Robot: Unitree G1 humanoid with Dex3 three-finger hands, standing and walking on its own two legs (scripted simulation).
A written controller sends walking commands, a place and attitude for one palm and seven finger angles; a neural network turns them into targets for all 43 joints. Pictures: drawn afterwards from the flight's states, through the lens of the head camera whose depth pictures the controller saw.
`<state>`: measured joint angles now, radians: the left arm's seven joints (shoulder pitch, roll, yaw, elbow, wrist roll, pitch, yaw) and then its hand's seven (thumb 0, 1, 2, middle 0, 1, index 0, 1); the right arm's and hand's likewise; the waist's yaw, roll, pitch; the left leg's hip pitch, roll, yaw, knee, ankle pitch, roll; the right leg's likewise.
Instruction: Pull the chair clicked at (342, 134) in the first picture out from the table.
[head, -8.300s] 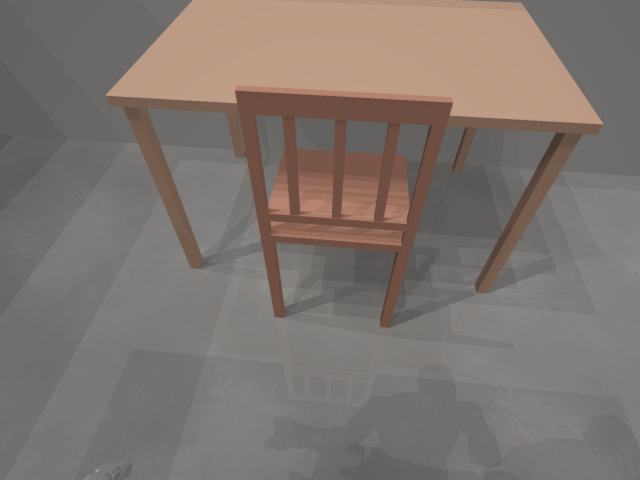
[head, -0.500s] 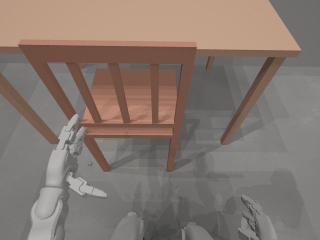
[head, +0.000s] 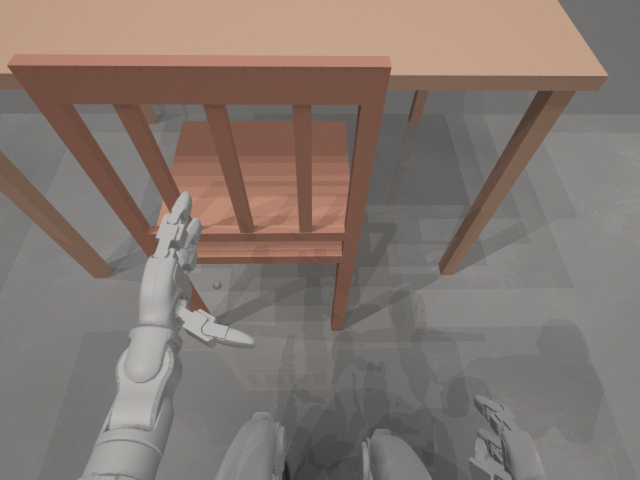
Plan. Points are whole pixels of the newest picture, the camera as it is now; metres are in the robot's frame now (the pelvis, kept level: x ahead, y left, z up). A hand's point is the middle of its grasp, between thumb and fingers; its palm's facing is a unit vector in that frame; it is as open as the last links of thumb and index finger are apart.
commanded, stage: aim the fingers beside a spindle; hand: left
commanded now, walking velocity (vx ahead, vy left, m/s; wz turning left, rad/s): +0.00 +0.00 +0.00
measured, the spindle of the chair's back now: (233, 177) +0.53 +0.14 +0.01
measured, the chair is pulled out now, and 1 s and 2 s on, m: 0.00 0.00 0.00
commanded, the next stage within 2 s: push the fingers through the gap in 0.98 s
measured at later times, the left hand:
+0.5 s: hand (243, 259) +0.39 +0.11 +0.01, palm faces -0.01 -1.00 -0.04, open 16.9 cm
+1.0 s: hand (236, 267) +0.37 +0.12 +0.02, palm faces +0.01 -1.00 -0.04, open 16.9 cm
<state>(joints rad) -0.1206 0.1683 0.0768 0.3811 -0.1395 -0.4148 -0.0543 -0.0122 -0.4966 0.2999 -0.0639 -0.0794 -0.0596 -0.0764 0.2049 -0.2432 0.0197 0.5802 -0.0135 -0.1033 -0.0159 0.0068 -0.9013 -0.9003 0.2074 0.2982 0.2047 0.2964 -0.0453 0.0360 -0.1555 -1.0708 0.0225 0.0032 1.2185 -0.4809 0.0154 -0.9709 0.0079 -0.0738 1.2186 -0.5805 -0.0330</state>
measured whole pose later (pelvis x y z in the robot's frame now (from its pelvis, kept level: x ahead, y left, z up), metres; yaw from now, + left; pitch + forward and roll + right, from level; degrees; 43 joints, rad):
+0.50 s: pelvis +0.00 +0.00 -0.01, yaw -1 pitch +22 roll -1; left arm -0.32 0.16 0.10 0.57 -0.11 -0.45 0.00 -0.01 -0.50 0.30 -0.06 -0.08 -0.06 -0.08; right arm 0.23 -0.25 0.00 0.60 -0.02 -0.03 0.01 0.01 -0.90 -0.90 0.21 0.30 0.20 0.30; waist -0.07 0.04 -0.16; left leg -1.16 0.03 0.01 1.27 -0.50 0.01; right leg -1.07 0.01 -0.06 1.28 -0.60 -0.04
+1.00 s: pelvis +0.00 -0.01 -0.01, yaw +0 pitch +21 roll -1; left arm -0.28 0.16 0.10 0.55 -0.12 -0.47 -0.01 -0.01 -0.50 0.30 -0.06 -0.08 -0.06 -0.08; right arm 0.21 -0.25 0.00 0.58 -0.02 -0.03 0.01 0.00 -0.90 -0.90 0.21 0.30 0.20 0.30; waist -0.06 0.04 -0.16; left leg -1.15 0.03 0.01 1.27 -0.49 0.01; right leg -1.06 0.01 -0.07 1.28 -0.60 -0.04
